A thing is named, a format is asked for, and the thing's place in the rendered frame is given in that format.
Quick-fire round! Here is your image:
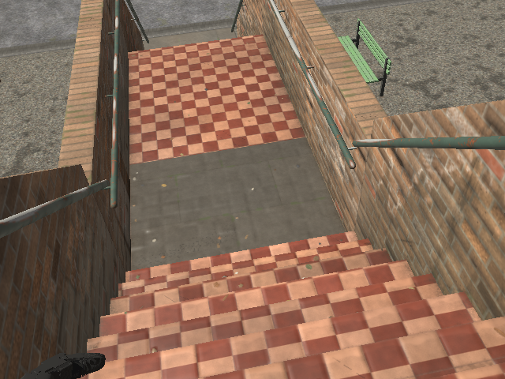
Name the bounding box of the left robot hand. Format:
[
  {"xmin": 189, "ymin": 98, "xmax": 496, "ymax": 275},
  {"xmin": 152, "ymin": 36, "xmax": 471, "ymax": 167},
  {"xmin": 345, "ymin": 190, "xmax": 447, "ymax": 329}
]
[{"xmin": 21, "ymin": 353, "xmax": 106, "ymax": 379}]

